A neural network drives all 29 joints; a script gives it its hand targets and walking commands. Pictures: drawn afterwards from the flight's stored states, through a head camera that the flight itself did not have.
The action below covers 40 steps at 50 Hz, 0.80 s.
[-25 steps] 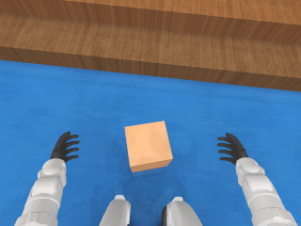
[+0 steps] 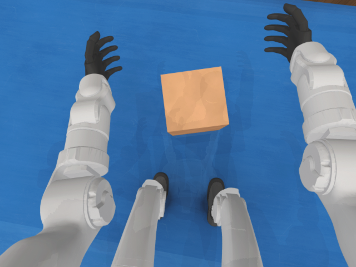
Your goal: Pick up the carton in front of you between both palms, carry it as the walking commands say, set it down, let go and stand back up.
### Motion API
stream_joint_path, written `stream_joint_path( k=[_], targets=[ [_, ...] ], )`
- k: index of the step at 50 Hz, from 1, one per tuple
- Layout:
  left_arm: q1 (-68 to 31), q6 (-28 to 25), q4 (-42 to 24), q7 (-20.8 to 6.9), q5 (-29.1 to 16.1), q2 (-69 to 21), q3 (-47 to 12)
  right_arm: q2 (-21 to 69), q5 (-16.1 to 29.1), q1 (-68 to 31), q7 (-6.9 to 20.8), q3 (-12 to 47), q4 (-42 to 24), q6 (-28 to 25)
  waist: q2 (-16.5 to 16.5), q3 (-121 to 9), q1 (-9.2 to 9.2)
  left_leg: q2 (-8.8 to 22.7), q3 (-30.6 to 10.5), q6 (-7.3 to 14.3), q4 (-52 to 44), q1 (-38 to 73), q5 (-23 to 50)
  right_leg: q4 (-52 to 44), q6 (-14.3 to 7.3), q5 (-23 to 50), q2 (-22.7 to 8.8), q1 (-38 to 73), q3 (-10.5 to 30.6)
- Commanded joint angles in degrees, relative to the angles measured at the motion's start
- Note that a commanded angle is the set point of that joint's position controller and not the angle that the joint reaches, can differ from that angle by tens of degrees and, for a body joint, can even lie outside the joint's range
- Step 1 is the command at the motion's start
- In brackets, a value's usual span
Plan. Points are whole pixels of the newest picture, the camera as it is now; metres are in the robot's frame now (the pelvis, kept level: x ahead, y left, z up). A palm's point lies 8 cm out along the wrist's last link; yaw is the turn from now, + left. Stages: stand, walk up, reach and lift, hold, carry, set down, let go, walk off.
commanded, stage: reach and lift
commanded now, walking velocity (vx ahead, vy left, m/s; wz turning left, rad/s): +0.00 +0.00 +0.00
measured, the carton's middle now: (193, 106) +0.51 +0.02 -0.53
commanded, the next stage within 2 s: none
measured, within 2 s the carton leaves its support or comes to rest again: leaves its support in 1.74 s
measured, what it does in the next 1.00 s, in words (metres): lowers itself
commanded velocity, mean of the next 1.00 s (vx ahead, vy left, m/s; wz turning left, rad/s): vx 0.00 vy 0.00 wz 0.00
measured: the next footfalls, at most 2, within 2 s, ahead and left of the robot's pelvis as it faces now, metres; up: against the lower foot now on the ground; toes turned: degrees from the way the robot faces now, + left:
none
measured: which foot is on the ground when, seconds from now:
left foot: down 0.00-1.00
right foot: down 0.00-1.00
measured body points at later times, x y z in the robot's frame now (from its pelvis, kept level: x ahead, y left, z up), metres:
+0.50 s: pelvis +0.00 -0.01 -0.15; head +0.36 -0.01 +0.13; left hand +0.48 +0.22 -0.31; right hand +0.56 -0.17 -0.33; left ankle +0.08 +0.14 -0.62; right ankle +0.08 -0.11 -0.62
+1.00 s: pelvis -0.04 +0.00 -0.27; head +0.34 +0.00 -0.05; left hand +0.49 +0.22 -0.46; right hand +0.56 -0.15 -0.47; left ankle +0.08 +0.14 -0.62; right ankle +0.08 -0.11 -0.62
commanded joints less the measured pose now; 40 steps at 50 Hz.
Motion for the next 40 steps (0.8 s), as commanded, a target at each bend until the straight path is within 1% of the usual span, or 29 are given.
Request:
stream_joint_path(
  k=[1,4,5,6,7,8,9,10,13,15,16,17,18,19,20,22,23,25,26,27,28,29,30,31,32,36,37,38,40],
  targets=[
    [-8.54,-2.05,-5.25,-0.54,2.76,4.76,4.80,-4.76,-1.51,-13.70,-0.37,-0.48,-7.15,-1.94,-5.79,-53.70,3.14,-4.94,6.10,-2.08,-2.35,18.10,9.29,-4.62,1.31,11.21,3.44,35.62,1.55],
    [-9.82,-4.07,-9.12,-1.33,1.14,3.34,1.10,-4.23,-3.49,-13.01,-0.79,-5.38,-6.38,-3.57,-4.83,-57.20,0.41,-5.60,3.42,-2.13,-1.29,19.76,20.37,0.67,0.83,20.32,4.65,28.08,-2.60],
    [-8.32,-4.28,-5.49,-1.96,2.04,-0.10,3.15,-0.09,-2.30,-12.88,-0.92,-1.85,-3.64,-3.56,-5.95,-56.27,3.28,-5.36,4.87,-2.79,-0.87,15.83,20.78,0.21,0.02,23.57,3.83,33.39,0.31],
    [-10.66,-5.46,-11.86,-2.15,1.97,2.80,3.16,-1.32,-2.99,-16.33,-0.93,-1.94,-8.67,-3.91,-6.27,-61.40,2.08,-5.57,5.13,-2.94,2.01,10.49,19.83,2.90,0.42,25.86,3.37,37.89,1.57],
    [-8.61,-5.89,-8.52,-1.69,2.38,6.59,4.42,-4.09,-3.31,-17.44,-2.23,-5.59,-11.88,-4.81,-7.47,-63.41,0.80,-5.57,3.53,-1.92,2.44,11.46,22.99,4.84,1.33,29.48,4.08,36.22,0.29],
    [-8.88,-5.54,-9.07,-1.33,1.27,3.06,1.86,-5.78,-4.87,-12.81,-2.44,-6.83,-8.15,-5.32,-7.42,-64.55,-1.85,-5.55,4.11,-3.34,4.97,9.85,20.68,6.98,0.39,25.47,4.31,32.06,-0.78],
    [-8.11,-6.44,-7.16,-1.92,1.79,3.21,3.25,-2.75,-1.97,-15.45,-2.41,-1.21,-9.72,-5.17,-7.12,-60.19,4.93,-6.09,4.26,-2.21,6.93,10.65,19.63,8.22,1.77,23.25,3.66,28.56,-0.52],
    [-7.53,-6.51,-6.98,-2.05,1.13,2.38,2.63,-4.32,-3.71,-11.62,-2.83,-5.12,-6.19,-5.33,-8.17,-60.17,-1.05,-5.55,5.25,-3.72,7.41,3.03,17.07,8.02,0.48,24.04,4.29,28.75,-0.22],
    [-5.08,-7.32,-4.62,-2.04,0.77,3.11,3.11,0.85,-0.92,-9.34,-3.94,-2.08,-6.95,-5.81,-4.64,-58.13,2.00,-5.77,4.45,-2.35,11.25,1.41,19.23,13.22,0.87,26.32,3.77,23.54,0.83],
    [-3.78,-8.71,-2.28,-1.89,0.52,4.51,1.44,-1.01,1.17,-8.85,-4.12,0.08,-8.86,-7.35,-5.55,-60.02,1.52,-4.39,4.58,-2.73,16.80,-1.99,19.33,16.86,0.26,23.37,3.61,15.81,0.67],
    [-6.28,-8.73,-4.53,-1.75,-0.92,5.86,-0.33,-1.81,-0.12,-7.04,-4.64,-1.71,-5.78,-6.96,-5.91,-59.85,-1.16,-5.11,3.76,-2.63,18.79,-3.26,19.67,18.98,0.28,22.53,4.04,13.16,0.32],
    [-5.21,-8.48,-1.87,-1.47,-0.40,6.50,1.24,0.17,1.21,-7.48,-5.08,0.47,-5.42,-6.99,-5.61,-57.81,0.45,-4.67,5.33,-3.28,19.54,-6.01,16.66,19.33,0.34,22.25,3.50,14.28,0.56],
    [-6.37,-8.60,-2.27,-1.38,-2.20,6.82,1.07,-1.89,0.68,-10.57,-5.38,0.58,-9.33,-7.07,-7.92,-60.34,-0.77,-5.11,3.53,-2.36,19.80,-6.82,19.87,22.52,0.94,26.86,3.29,13.93,0.33],
    [-8.36,-8.96,-2.54,-1.79,-2.73,5.04,-1.23,-0.96,1.84,-10.15,-5.68,1.56,-8.54,-7.31,-5.03,-61.12,-0.41,-4.90,4.68,-2.58,23.11,-5.87,20.39,22.70,0.34,24.66,2.71,10.91,0.97],
    [-9.48,-9.73,-8.39,-0.98,-4.07,5.73,-1.77,-3.92,4.93,-12.49,-6.00,1.21,-13.16,-8.23,-1.04,-66.88,2.77,-4.89,3.80,-2.16,26.23,0.60,26.01,25.24,0.70,22.60,3.80,4.84,0.79],
    [-7.49,-9.40,-2.26,-0.77,-6.07,6.43,-3.61,-6.47,5.54,-11.05,-6.42,3.01,-6.74,-7.90,-4.37,-63.11,-1.36,-4.70,3.38,-1.95,28.09,-0.68,19.55,28.19,1.19,17.14,2.99,2.56,-1.31],
    [-10.83,-9.55,-3.70,-0.62,-4.48,10.37,-3.39,-6.11,7.05,-14.65,-6.54,4.11,-11.90,-8.19,-4.00,-65.57,0.76,-4.42,4.24,-1.70,30.97,-2.91,20.19,29.77,0.92,19.14,2.31,2.65,0.08],
    [-12.48,-8.36,-6.34,-0.65,-9.80,10.48,-5.44,-7.20,6.36,-15.70,-6.96,5.37,-9.53,-7.52,-7.60,-68.97,-1.94,-4.56,4.08,-2.57,30.68,-7.39,17.00,33.20,0.63,19.99,2.25,11.24,-0.51],
    [-14.17,-8.20,-3.91,-0.53,-9.62,11.15,-5.34,-6.42,7.90,-18.71,-7.30,7.61,-13.52,-7.69,-10.46,-67.53,-1.25,-3.77,5.22,-1.72,33.71,-10.69,13.60,34.36,1.26,17.26,1.96,11.44,-0.46],
    [-13.74,-7.90,-3.73,0.18,-8.49,10.59,-5.80,-8.06,7.77,-20.19,-7.43,5.06,-8.83,-6.49,-5.54,-65.93,1.55,-4.52,4.83,-1.64,33.90,-8.99,10.98,35.83,1.25,12.92,1.70,7.38,-0.21],
    [-16.92,-7.61,-6.25,0.38,-10.92,12.73,-7.19,-8.17,11.87,-22.49,-7.42,8.30,-14.39,-7.00,-9.64,-73.11,0.12,-3.54,5.18,-1.91,36.60,-9.34,11.51,36.99,0.57,16.86,1.23,13.77,1.21],
    [-17.09,-6.64,-2.80,1.34,-12.05,11.76,-6.09,-11.53,8.91,-25.29,-7.53,8.85,-11.24,-6.65,-9.25,-69.47,1.12,-4.03,5.74,-2.46,36.36,-13.15,8.38,39.92,1.19,13.01,1.79,13.99,-0.45],
    [-15.37,-6.92,-1.80,1.45,-8.55,17.01,-2.74,-10.97,10.88,-28.70,-7.88,11.79,-13.04,-5.28,-12.00,-71.28,6.13,-3.89,7.53,-2.28,37.20,-16.37,6.47,40.68,1.63,15.77,0.69,20.27,1.73],
    [-19.41,-6.53,-2.29,1.34,-11.26,12.98,-8.95,-10.04,11.25,-28.50,-7.39,8.70,-9.07,-4.56,-8.30,-67.16,1.19,-3.90,6.35,-2.02,38.41,-17.47,3.92,40.85,1.27,11.62,1.38,14.68,0.64],
    [-23.99,-6.94,-4.61,1.44,-12.57,10.64,-7.94,-8.67,11.08,-28.07,-7.48,10.27,-8.73,-5.41,-11.39,-64.06,0.69,-3.39,6.60,-1.76,39.47,-18.74,3.57,39.49,1.19,9.22,1.66,11.59,0.51],
    [-25.53,-6.55,4.77,1.78,-11.63,14.65,-5.60,-10.55,12.16,-30.66,-8.06,12.53,-1.74,-4.44,-9.00,-56.84,0.89,-2.09,6.93,-1.48,43.00,-12.75,-2.64,42.03,1.74,-2.04,0.31,3.44,-0.94],
    [-28.74,-5.95,3.10,1.84,-12.38,14.18,-8.08,-9.36,15.45,-32.76,-7.35,14.71,-0.42,-4.16,-8.10,-57.56,3.05,-1.97,5.78,-1.42,43.44,-11.43,-0.68,43.35,0.66,-0.58,-0.21,4.34,0.73],
    [-28.96,-5.92,10.89,1.89,-10.86,16.89,-6.15,-10.60,15.09,-32.08,-7.23,14.98,4.02,-4.14,-5.57,-51.19,3.64,-1.77,5.58,-1.58,43.59,-10.27,-2.14,44.90,1.37,-4.23,0.00,-0.18,-0.43],
    [-29.63,-7.23,8.82,1.69,-10.73,12.46,-7.09,-10.95,14.68,-31.16,-7.35,14.58,6.66,-5.84,-3.95,-47.75,1.25,-2.30,5.89,-2.43,45.78,-13.32,-1.39,44.57,-0.05,-3.95,0.30,-7.60,0.89]
  ],
)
